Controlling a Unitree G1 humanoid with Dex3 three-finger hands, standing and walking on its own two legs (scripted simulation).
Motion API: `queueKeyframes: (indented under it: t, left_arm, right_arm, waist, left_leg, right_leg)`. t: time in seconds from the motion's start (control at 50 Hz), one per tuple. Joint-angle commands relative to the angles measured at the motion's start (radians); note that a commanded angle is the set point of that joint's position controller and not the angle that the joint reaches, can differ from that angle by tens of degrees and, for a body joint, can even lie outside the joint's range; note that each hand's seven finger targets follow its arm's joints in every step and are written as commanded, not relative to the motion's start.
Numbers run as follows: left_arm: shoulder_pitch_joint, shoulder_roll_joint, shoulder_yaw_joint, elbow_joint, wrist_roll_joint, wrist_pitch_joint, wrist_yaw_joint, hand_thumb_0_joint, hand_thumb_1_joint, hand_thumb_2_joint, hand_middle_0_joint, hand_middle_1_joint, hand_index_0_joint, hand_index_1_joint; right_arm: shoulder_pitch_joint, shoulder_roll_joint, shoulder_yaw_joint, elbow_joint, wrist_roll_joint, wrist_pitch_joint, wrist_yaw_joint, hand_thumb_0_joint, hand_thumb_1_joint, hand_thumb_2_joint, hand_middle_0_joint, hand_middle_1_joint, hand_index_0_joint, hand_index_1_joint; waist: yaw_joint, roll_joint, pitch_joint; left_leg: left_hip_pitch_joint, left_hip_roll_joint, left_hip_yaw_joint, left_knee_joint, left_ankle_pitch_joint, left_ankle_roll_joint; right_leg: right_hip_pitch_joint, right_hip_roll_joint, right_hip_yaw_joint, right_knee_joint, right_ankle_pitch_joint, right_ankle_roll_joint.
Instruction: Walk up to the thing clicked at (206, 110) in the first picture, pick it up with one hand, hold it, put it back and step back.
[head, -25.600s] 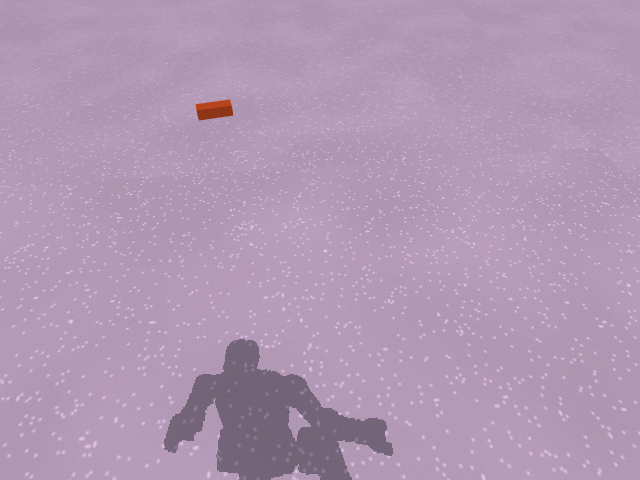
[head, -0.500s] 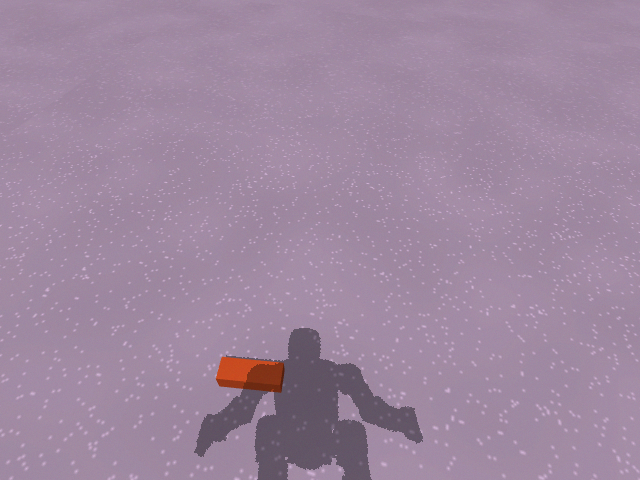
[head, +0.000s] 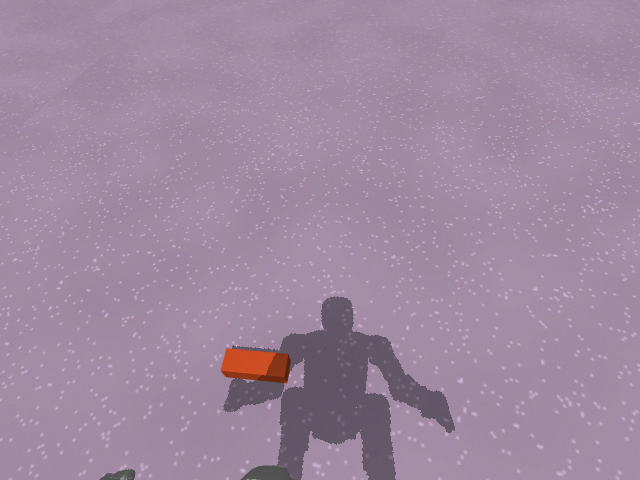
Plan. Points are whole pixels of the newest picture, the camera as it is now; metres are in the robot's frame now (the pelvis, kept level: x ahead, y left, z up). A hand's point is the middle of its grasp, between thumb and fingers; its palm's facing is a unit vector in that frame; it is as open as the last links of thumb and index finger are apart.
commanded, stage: walk up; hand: left
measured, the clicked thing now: (256, 365) +0.49 +0.27 -0.74
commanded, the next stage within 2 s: stand in 0.90 s
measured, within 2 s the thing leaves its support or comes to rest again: neither
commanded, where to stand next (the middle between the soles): +0.08 +0.06 m, yaw -4 degrees
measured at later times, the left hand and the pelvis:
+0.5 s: hand out of the picture +0.06 +0.32 -0.16, palm faces -0.02 -0.92 -0.40, open 7.3 cm; pelvis -0.01 +0.04 -0.01, yaw -1 degrees
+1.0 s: hand out of the picture +0.07 +0.29 -0.15, palm faces -0.06 -0.93 -0.36, open 7.3 cm; pelvis -0.01 +0.04 +0.01, yaw -1 degrees
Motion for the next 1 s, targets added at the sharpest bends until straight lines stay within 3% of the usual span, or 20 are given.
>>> queueKeyframes:
  t: [0.0,0.04,0.06,0.08,0.1,0.12,0.14,0.16,0.18,0.2,0.24,0.26,0.3,0.34,0.38,0.48,0.6,0.86,0.88,0.98]
  left_arm:
    - [0.004,0.315,0.077,-0.073,-0.007,0.005,0.032,0.000,0.900,0.900,-0.200,-0.300,-0.200,-0.300]
    - [-0.027,0.312,0.071,-0.087,-0.015,0.016,0.030,0.000,0.900,0.900,-0.200,-0.300,-0.200,-0.300]
    - [-0.021,0.287,0.062,-0.095,-0.020,0.020,0.029,0.000,0.900,0.900,-0.200,-0.300,-0.200,-0.300]
    - [0.001,0.241,0.051,-0.106,-0.031,0.025,0.027,0.000,0.900,0.900,-0.200,-0.300,-0.200,-0.300]
    - [-0.004,0.235,0.044,-0.082,-0.039,0.036,0.031,0.000,0.900,0.900,-0.200,-0.300,-0.200,-0.300]
    - [-0.015,0.243,0.045,-0.057,-0.030,0.038,0.031,0.000,0.900,0.900,-0.200,-0.300,-0.200,-0.300]
    - [-0.007,0.236,0.043,-0.048,-0.025,0.034,0.029,0.000,0.900,0.900,-0.200,-0.300,-0.200,-0.300]
    - [0.021,0.243,0.042,-0.027,-0.021,0.026,0.026,0.000,0.900,0.900,-0.200,-0.300,-0.200,-0.300]
    - [0.034,0.259,0.045,-0.011,-0.018,0.015,0.025,0.000,0.900,0.900,-0.200,-0.300,-0.200,-0.300]
    - [0.034,0.287,0.049,-0.001,-0.013,0.006,0.024,0.000,0.900,0.900,-0.200,-0.300,-0.200,-0.300]
    - [-0.028,0.365,0.063,-0.017,-0.006,0.008,0.020,0.000,0.900,0.900,-0.200,-0.300,-0.200,-0.300]
    - [-0.065,0.355,0.056,-0.024,-0.004,0.008,0.020,0.000,0.900,0.900,-0.200,-0.300,-0.200,-0.300]
    - [-0.100,0.312,0.040,-0.035,-0.007,0.013,0.016,0.000,0.900,0.900,-0.200,-0.300,-0.200,-0.300]
    - [-0.077,0.259,0.027,-0.011,-0.012,0.022,0.009,0.000,0.900,0.900,-0.200,-0.300,-0.200,-0.300]
    - [-0.031,0.246,0.024,0.016,-0.015,0.026,0.007,0.000,0.900,0.900,-0.200,-0.300,-0.200,-0.300]
    - [-0.032,0.291,0.031,0.042,-0.009,0.017,0.002,0.000,0.900,0.900,-0.200,-0.300,-0.200,-0.300]
    - [-0.063,0.273,0.023,0.053,-0.003,0.017,-0.002,0.000,0.900,0.900,-0.200,-0.300,-0.200,-0.300]
    - [-0.087,0.264,0.026,0.078,-0.001,0.014,-0.002,0.000,0.900,0.900,-0.200,-0.300,-0.200,-0.300]
    - [-0.076,0.239,0.014,0.103,-0.002,0.019,-0.009,0.000,0.900,0.900,-0.200,-0.300,-0.200,-0.300]
    - [-0.078,0.243,0.015,0.113,0.001,0.020,-0.017,0.000,0.900,0.900,-0.200,-0.300,-0.200,-0.300]
  right_arm:
    - [-0.002,-0.158,-0.044,-0.080,0.004,-0.021,0.001,0.000,-0.900,-0.900,0.200,0.300,0.200,0.300]
    - [0.034,-0.162,-0.053,-0.071,0.004,-0.030,0.001,0.000,-0.900,-0.900,0.200,0.300,0.200,0.300]
    - [0.029,-0.211,-0.066,-0.072,-0.002,-0.036,-0.003,0.000,-0.900,-0.900,0.200,0.300,0.200,0.300]
    - [0.003,-0.256,-0.076,-0.096,-0.008,-0.041,-0.007,0.000,-0.900,-0.900,0.200,0.300,0.200,0.300]
    - [-0.050,-0.274,-0.073,-0.108,0.015,-0.044,-0.008,0.000,-0.900,-0.900,0.200,0.300,0.200,0.300]
    - [-0.078,-0.246,-0.065,-0.105,0.018,-0.044,-0.006,0.000,-0.900,-0.900,0.200,0.300,0.200,0.300]
    - [-0.097,-0.228,-0.057,-0.105,0.015,-0.039,-0.007,0.000,-0.900,-0.900,0.200,0.300,0.200,0.300]
    - [-0.130,-0.223,-0.051,-0.115,0.015,-0.033,-0.007,0.000,-0.900,-0.900,0.200,0.300,0.200,0.300]
    - [-0.142,-0.215,-0.047,-0.118,0.021,-0.030,-0.008,0.000,-0.900,-0.900,0.200,0.300,0.200,0.300]
    - [-0.144,-0.191,-0.040,-0.113,0.036,-0.029,-0.009,0.000,-0.900,-0.900,0.200,0.300,0.200,0.300]
    - [-0.116,-0.189,-0.041,-0.104,0.037,-0.020,-0.007,0.000,-0.900,-0.900,0.200,0.300,0.200,0.300]
    - [-0.110,-0.182,-0.040,-0.091,0.031,-0.018,-0.005,0.000,-0.900,-0.900,0.200,0.300,0.200,0.300]
    - [-0.100,-0.199,-0.044,-0.074,0.026,-0.028,0.000,0.000,-0.900,-0.900,0.200,0.300,0.200,0.300]
    - [-0.140,-0.211,-0.040,-0.071,0.024,-0.040,0.003,0.000,-0.900,-0.900,0.200,0.300,0.200,0.300]
    - [-0.172,-0.216,-0.038,-0.074,0.019,-0.045,0.003,0.000,-0.900,-0.900,0.200,0.300,0.200,0.300]
    - [-0.204,-0.198,-0.034,-0.065,0.026,-0.034,0.001,0.000,-0.900,-0.900,0.200,0.300,0.200,0.300]
    - [-0.192,-0.183,-0.033,-0.029,0.024,-0.035,0.010,0.000,-0.900,-0.900,0.200,0.300,0.200,0.300]
    - [-0.142,-0.181,-0.026,0.021,0.026,-0.046,0.007,0.000,-0.900,-0.900,0.200,0.300,0.200,0.300]
    - [-0.129,-0.157,-0.012,0.041,0.020,-0.061,0.005,0.000,-0.900,-0.900,0.200,0.300,0.200,0.300]
    - [-0.139,-0.173,-0.010,0.060,0.017,-0.079,-0.004,0.000,-0.900,-0.900,0.200,0.300,0.200,0.300]
  waist:
    - [0.001,-0.223,-0.161]
    - [-0.036,-0.192,-0.171]
    - [-0.032,-0.090,-0.198]
    - [-0.015,0.027,-0.231]
    - [-0.016,0.093,-0.235]
    - [-0.015,0.121,-0.206]
    - [-0.005,0.122,-0.196]
    - [0.016,0.110,-0.195]
    - [0.021,0.084,-0.186]
    - [0.024,0.034,-0.199]
    - [-0.013,-0.072,-0.174]
    - [-0.028,-0.089,-0.155]
    - [-0.036,-0.080,-0.158]
    - [-0.014,-0.005,-0.170]
    - [0.013,0.023,-0.173]
    - [0.008,0.004,-0.126]
    - [0.001,-0.034,-0.122]
    - [-0.009,-0.054,-0.159]
    - [-0.015,-0.078,-0.187]
    - [-0.007,-0.052,-0.139]
  left_leg:
    - [0.021,0.018,0.059,-0.107,0.070,0.009]
    - [0.122,0.006,0.080,-0.286,0.287,0.027]
    - [0.209,0.079,-0.004,-0.301,0.555,0.049]
    - [0.270,0.206,-0.156,-0.306,0.699,0.107]
    - [0.194,0.274,-0.200,-0.303,0.690,0.200]
    - [0.134,0.287,-0.208,-0.311,0.662,0.225]
    - [0.149,0.258,-0.165,-0.296,0.623,0.212]
    - [0.154,0.213,-0.113,-0.245,0.619,0.175]
    - [0.120,0.171,-0.066,-0.190,0.628,0.125]
    - [0.085,0.127,-0.030,-0.141,0.594,0.069]
    - [0.102,0.052,0.013,-0.093,0.317,0.020]
    - [0.115,0.053,0.009,-0.112,0.275,0.017]
    - [0.178,0.096,-0.032,-0.221,0.332,0.047]
    - [0.119,0.184,-0.126,-0.334,0.336,0.118]
    - [0.105,0.217,-0.133,-0.355,0.365,0.143]
    - [0.101,0.112,-0.036,-0.329,0.190,0.043]
    - [0.139,0.115,-0.053,-0.414,0.046,0.036]
    - [0.189,0.109,-0.017,-0.422,0.227,0.016]
    - [0.199,0.133,-0.048,-0.478,0.176,0.017]
    - [0.182,0.132,-0.037,-0.495,0.205,0.006]
  right_leg:
    - [0.111,-0.237,0.142,0.021,0.790,-0.150]
    - [0.042,-0.200,0.112,0.094,0.663,-0.103]
    - [-0.031,-0.150,0.087,0.155,0.517,-0.054]
    - [-0.110,-0.052,0.043,0.227,0.306,-0.008]
    - [-0.069,0.013,0.015,0.238,-0.028,0.002]
    - [-0.039,0.021,0.027,0.268,-0.240,-0.002]
    - [-0.050,0.010,0.038,0.182,-0.252,-0.014]
    - [-0.031,-0.002,0.042,0.094,-0.124,-0.013]
    - [0.019,-0.022,0.052,0.015,0.131,-0.007]
    - [0.065,-0.079,0.128,-0.009,0.293,-0.027]
    - [-0.028,-0.204,0.265,-0.039,0.314,-0.121]
    - [-0.062,-0.210,0.268,-0.046,0.288,-0.128]
    - [-0.111,-0.132,0.175,-0.020,0.211,-0.067]
    - [-0.043,-0.016,0.070,0.088,0.079,-0.014]
    - [-0.008,0.003,0.054,0.085,0.016,-0.006]
    - [-0.024,-0.081,0.148,-0.065,0.138,-0.026]
    - [-0.052,-0.080,0.155,-0.145,0.017,-0.020]
    - [0.007,-0.092,0.151,-0.175,0.172,-0.012]
    - [0.022,-0.088,0.140,-0.198,0.072,-0.002]
    - [0.036,-0.093,0.141,-0.218,0.122,0.004]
